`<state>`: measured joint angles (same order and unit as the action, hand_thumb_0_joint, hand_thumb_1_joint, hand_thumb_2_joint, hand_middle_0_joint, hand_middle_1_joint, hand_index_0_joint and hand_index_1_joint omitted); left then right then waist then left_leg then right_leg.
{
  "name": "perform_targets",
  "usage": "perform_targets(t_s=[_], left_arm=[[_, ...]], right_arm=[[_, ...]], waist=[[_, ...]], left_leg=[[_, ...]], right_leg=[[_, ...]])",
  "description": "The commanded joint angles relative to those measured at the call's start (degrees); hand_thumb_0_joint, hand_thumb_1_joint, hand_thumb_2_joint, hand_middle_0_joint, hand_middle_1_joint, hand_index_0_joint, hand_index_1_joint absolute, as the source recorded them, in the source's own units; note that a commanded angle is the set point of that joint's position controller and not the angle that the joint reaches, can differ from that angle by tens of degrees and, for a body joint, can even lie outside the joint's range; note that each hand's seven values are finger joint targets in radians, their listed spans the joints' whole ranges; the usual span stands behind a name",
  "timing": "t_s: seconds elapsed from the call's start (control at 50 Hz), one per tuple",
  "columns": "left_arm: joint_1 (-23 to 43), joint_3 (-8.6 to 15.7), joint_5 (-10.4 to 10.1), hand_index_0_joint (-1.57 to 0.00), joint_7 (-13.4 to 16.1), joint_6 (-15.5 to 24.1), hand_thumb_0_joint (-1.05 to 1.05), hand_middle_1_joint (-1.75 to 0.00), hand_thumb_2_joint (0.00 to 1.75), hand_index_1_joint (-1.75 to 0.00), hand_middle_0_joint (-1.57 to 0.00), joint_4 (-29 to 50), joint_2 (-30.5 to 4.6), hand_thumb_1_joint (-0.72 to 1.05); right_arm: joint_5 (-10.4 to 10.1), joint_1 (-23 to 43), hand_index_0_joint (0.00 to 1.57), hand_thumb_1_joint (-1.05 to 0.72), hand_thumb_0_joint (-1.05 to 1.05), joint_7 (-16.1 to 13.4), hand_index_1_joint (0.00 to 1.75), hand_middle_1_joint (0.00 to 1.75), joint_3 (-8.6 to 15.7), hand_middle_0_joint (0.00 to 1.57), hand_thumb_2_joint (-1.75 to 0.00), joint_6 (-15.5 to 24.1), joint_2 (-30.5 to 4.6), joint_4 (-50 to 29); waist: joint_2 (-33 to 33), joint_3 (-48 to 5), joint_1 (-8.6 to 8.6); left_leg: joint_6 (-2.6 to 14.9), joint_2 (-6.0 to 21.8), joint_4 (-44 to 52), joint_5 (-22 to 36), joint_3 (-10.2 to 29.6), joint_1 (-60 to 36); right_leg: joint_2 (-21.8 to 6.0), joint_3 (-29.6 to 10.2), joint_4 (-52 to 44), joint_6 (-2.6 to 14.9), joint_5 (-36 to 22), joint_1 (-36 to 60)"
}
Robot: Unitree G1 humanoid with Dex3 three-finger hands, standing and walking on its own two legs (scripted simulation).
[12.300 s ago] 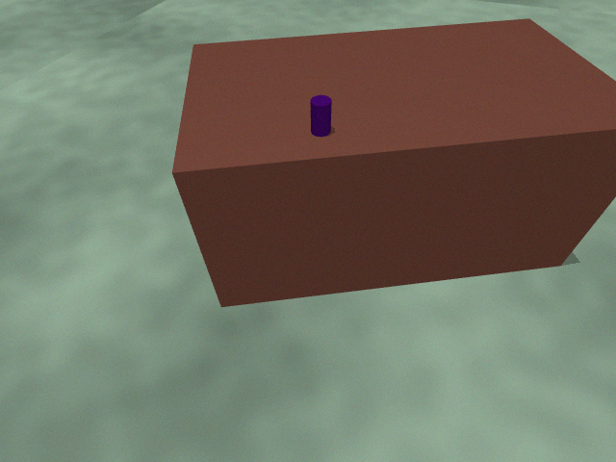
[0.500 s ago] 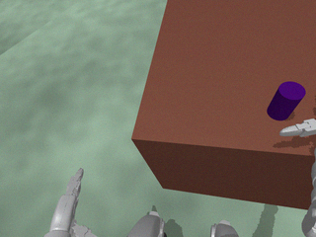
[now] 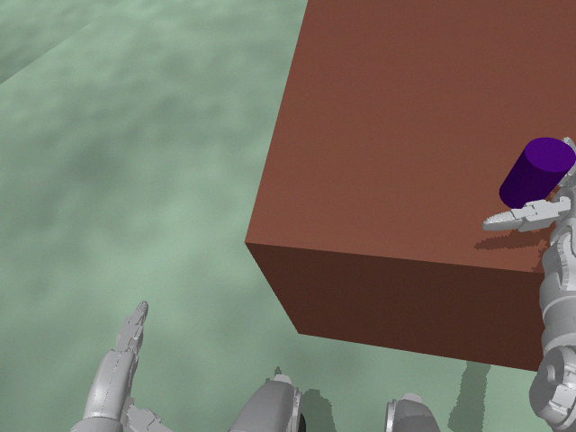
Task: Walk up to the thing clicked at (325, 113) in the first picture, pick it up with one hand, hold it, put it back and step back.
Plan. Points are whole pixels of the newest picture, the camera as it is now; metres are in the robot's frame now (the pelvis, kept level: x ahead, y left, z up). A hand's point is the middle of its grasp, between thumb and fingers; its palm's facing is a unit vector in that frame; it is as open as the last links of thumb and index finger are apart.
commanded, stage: close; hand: right
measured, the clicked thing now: (533, 176) +0.49 -0.23 +0.02
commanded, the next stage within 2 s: settle in 0.70 s
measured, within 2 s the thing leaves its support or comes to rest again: leaves its support in 1.08 s
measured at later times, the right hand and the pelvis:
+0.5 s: hand (529, 167) +0.49 -0.22 +0.03, palm faces +0.23 +0.97 +0.01, open 11.2 cm; pelvis +0.01 +0.00 +0.00, yaw +0 degrees
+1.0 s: hand (534, 168) +0.49 -0.23 +0.03, palm faces +0.25 +0.97 +0.01, open 7.3 cm; pelvis +0.00 +0.00 +0.00, yaw +0 degrees
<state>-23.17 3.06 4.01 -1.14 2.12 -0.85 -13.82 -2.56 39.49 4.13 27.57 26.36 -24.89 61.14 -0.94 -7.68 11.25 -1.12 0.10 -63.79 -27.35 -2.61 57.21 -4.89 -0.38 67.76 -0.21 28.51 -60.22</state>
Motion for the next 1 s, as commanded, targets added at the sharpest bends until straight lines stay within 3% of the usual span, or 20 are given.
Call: perform_targets(t_s=[0.0,0.06,0.08,0.12,0.14,0.2,0.26,0.34,0.38,0.4,0.46,0.5,0.54,0.58,0.62,0.66,0.72,0.8,0.9,0.98], left_arm=[[2.5,6.7,-0.1,-0.05,1.0,2.8,0.00,-0.05,0.04,-0.05,-0.05,14.8,-10.7,-0.55],[-3.6,6.4,-0.1,-0.05,0.8,2.0,0.00,-0.05,0.05,-0.05,-0.05,12.4,-9.9,-0.54],[-5.1,4.4,-0.5,-0.05,0.4,2.1,0.00,-0.05,0.05,-0.05,-0.05,8.7,-7.0,-0.54],[0.9,7.9,-0.5,-0.05,1.0,2.7,0.00,-0.05,0.05,-0.05,-0.05,15.2,-11.6,-0.55],[-0.9,7.8,0.2,-0.05,1.0,2.4,0.00,-0.05,0.05,-0.05,-0.05,12.9,-11.6,-0.55],[-3.6,3.8,0.1,-0.04,0.2,2.6,0.00,-0.05,0.06,-0.05,-0.04,7.4,-6.6,-0.55],[1.7,7.4,0.5,-0.05,0.8,2.7,0.00,-0.05,0.05,-0.05,-0.05,14.4,-11.6,-0.55],[-4.7,4.9,0.2,-0.05,-0.1,1.6,0.00,-0.05,0.05,-0.05,-0.04,8.8,-8.3,-0.54],[0.2,9.4,0.2,-0.05,0.4,1.8,0.00,-0.05,0.05,-0.05,-0.05,15.0,-13.1,-0.54],[-1.2,9.0,0.4,-0.05,0.3,1.6,0.00,-0.05,0.05,-0.05,-0.04,13.2,-12.7,-0.54],[-2.5,6.8,-0.6,-0.05,0.1,1.4,0.00,-0.05,0.05,-0.05,-0.05,8.0,-9.1,-0.54],[2.8,9.4,-0.4,-0.05,0.8,1.7,0.00,-0.05,0.05,-0.05,-0.05,14.7,-13.1,-0.54],[-1.8,6.4,-0.1,-0.05,0.4,1.3,0.00,-0.05,0.05,-0.05,-0.04,9.2,-9.2,-0.53],[-3.0,6.0,-0.7,-0.05,0.2,1.3,0.00,-0.05,0.04,-0.05,-0.05,8.0,-8.5,-0.53],[2.2,7.5,-0.2,-0.05,0.7,1.8,0.00,-0.05,0.04,-0.05,-0.05,15.0,-11.1,-0.53],[-5.0,7.2,0.0,-0.06,0.2,1.1,0.00,-0.06,0.03,-0.05,-0.05,10.0,-10.3,-0.51],[-3.6,8.1,-0.3,-0.06,0.2,1.4,0.00,-0.06,0.05,-0.06,-0.06,8.8,-10.8,-0.55],[-0.7,5.3,-0.1,-0.06,-0.1,1.6,0.00,-0.06,0.03,-0.05,-0.05,11.0,-8.6,-0.52],[0.2,8.1,-0.5,-0.06,0.8,1.2,0.00,-0.06,0.05,-0.06,-0.06,17.4,-12.2,-0.54],[-1.0,7.9,-0.8,-0.06,0.9,1.2,0.00,-0.06,0.06,-0.06,-0.06,14.4,-11.6,-0.55]], right_arm=[[0.8,27.5,0.35,0.59,0.00,-1.2,0.19,0.19,6.7,0.35,-0.04,5.6,-22.8,-17.5],[0.9,25.6,0.47,0.48,0.00,-1.0,0.31,0.30,1.5,0.48,-0.14,4.5,-14.9,-11.9],[0.8,19.8,0.50,0.47,0.00,-0.4,0.32,0.32,-1.8,0.50,-0.15,3.0,-8.1,-2.8],[1.2,26.7,0.57,0.47,0.00,-1.6,0.34,0.34,4.8,0.57,-0.14,4.4,-19.7,-13.7],[1.9,31.4,0.60,0.48,0.00,-2.0,0.36,0.36,3.9,0.61,-0.14,4.9,-20.9,-15.5],[1.3,24.4,0.67,0.44,0.00,-0.5,0.40,0.40,-1.4,0.68,-0.16,3.3,-9.9,-4.7],[2.0,29.7,0.75,0.44,0.00,-1.5,0.47,0.47,5.1,0.75,-0.21,4.7,-21.4,-12.7],[0.9,18.4,0.93,0.29,0.00,-0.2,0.66,0.66,-0.1,0.93,-0.38,2.8,-9.3,-3.5],[1.2,26.9,0.99,0.26,0.00,-1.3,0.70,0.70,3.5,0.99,-0.42,3.9,-17.8,-16.4],[0.9,27.8,1.02,0.23,0.00,-1.1,0.74,0.74,0.9,1.02,-0.45,3.8,-14.7,-17.9],[-0.1,16.6,1.06,0.12,0.00,-1.3,0.80,0.80,-1.7,1.06,-0.53,1.6,-6.1,-5.5],[1.0,29.9,1.13,0.05,0.00,-2.9,0.88,0.88,3.7,1.13,-0.60,4.2,-18.4,-21.2],[1.0,24.4,1.21,-0.07,0.00,-2.4,0.97,0.97,-0.4,1.21,-0.70,3.6,-10.9,-10.9],[0.9,18.5,1.23,-0.18,0.00,-2.0,1.02,1.02,0.9,1.23,-0.78,3.3,-10.7,-3.3],[2.0,25.6,1.30,-0.26,0.00,-2.4,1.13,1.12,4.3,1.30,-0.89,5.0,-18.7,-11.5],[1.3,21.3,1.38,-0.39,0.00,-1.1,1.28,1.28,1.8,1.38,-1.05,4.3,-13.4,-5.4],[0.7,20.3,1.33,-0.45,0.00,-0.8,1.35,1.34,4.2,1.32,-1.22,4.1,-17.4,-8.1],[0.5,24.0,1.46,-0.51,0.00,0.2,1.35,1.35,2.6,1.46,-1.15,4.6,-14.9,-9.1],[0.2,25.4,1.34,-0.45,0.00,0.1,1.32,1.31,3.4,1.33,-1.17,4.1,-17.0,-13.3],[0.7,27.0,1.36,-0.43,0.00,-0.9,1.32,1.32,3.2,1.35,-1.15,2.9,-18.3,-15.3]], waist=[[9.5,-30.8,-1.17],[8.8,-25.6,1.18],[7.8,-19.5,2.07],[9.5,-28.4,0.42],[12.5,-30.3,0.36],[12.1,-22.1,1.65],[12.9,-33.3,0.43],[11.0,-26.3,1.12],[13.5,-36.7,0.31],[14.8,-36.0,0.60],[8.9,-22.6,1.51],[11.1,-32.8,0.37],[10.3,-25.0,1.88],[6.4,-19.0,2.12],[9.4,-28.6,0.99],[9.8,-22.9,1.79],[10.7,-23.6,-0.03],[11.1,-25.3,0.66],[9.3,-33.6,1.12],[11.8,-31.5,0.50]], left_leg=[[1.22,-1.6,6.8,16.1,2.1,-14.5],[1.27,-1.9,8.6,13.2,1.8,-13.3],[1.35,-2.1,8.8,12.7,1.4,-10.3],[1.25,-1.8,7.5,14.8,1.8,-11.6],[1.45,-2.0,6.9,15.7,1.4,-11.3],[1.80,-2.4,6.6,14.2,0.5,-6.5],[1.66,-2.3,5.4,17.8,0.5,-10.8],[1.79,-2.8,5.4,20.3,-0.6,-8.9],[1.64,-2.7,5.1,22.2,-0.3,-11.6],[1.81,-2.8,5.2,21.8,-0.6,-10.7],[1.83,-3.0,7.0,17.6,-1.0,-7.1],[1.60,-2.7,6.9,19.3,-0.2,-11.8],[1.70,-2.8,7.4,17.6,-0.2,-9.6],[1.46,-2.7,7.7,17.2,0.0,-9.0],[1.48,-2.3,7.4,17.9,0.7,-11.8],[1.76,-2.6,7.2,15.8,0.0,-8.3],[1.72,-2.3,6.6,16.3,0.3,-8.5],[1.92,-2.5,6.0,15.3,0.2,-8.0],[1.06,-2.1,7.5,18.3,0.9,-15.8],[1.22,-2.3,8.2,20.2,0.7,-14.2]], right_leg=[[2.6,-1.3,-7.2,1.04,-14.9,16.3],[2.7,-0.7,-8.1,0.92,-11.3,16.7],[2.9,-0.9,-8.3,0.91,-10.8,14.5],[2.4,-1.7,-7.6,0.89,-13.8,16.9],[2.5,-1.2,-7.5,0.63,-15.2,19.9],[2.4,-1.6,-7.6,0.35,-14.6,17.4],[2.3,-2.0,-6.6,0.31,-19.3,21.3],[2.5,-2.0,-6.8,0.06,-24.0,20.1],[2.1,-2.3,-6.5,0.03,-27.1,26.0],[1.9,-2.1,-6.6,-0.12,-27.7,27.5],[1.9,-2.5,-8.5,0.08,-21.9,20.8],[1.9,-2.4,-8.6,0.28,-21.9,24.2],[2.1,-1.6,-8.6,0.33,-19.5,21.6],[2.7,-1.7,-8.5,0.88,-17.1,15.7],[2.3,-1.6,-8.3,0.75,-18.1,20.6],[2.4,-1.5,-8.7,0.33,-17.3,19.7],[2.5,-1.6,-8.2,0.46,-17.8,18.6],[2.3,-2.1,-8.0,0.20,-17.6,18.4],[2.5,-1.3,-7.5,0.89,-16.9,20.1],[2.9,-1.2,-8.2,0.61,-19.8,22.0]])
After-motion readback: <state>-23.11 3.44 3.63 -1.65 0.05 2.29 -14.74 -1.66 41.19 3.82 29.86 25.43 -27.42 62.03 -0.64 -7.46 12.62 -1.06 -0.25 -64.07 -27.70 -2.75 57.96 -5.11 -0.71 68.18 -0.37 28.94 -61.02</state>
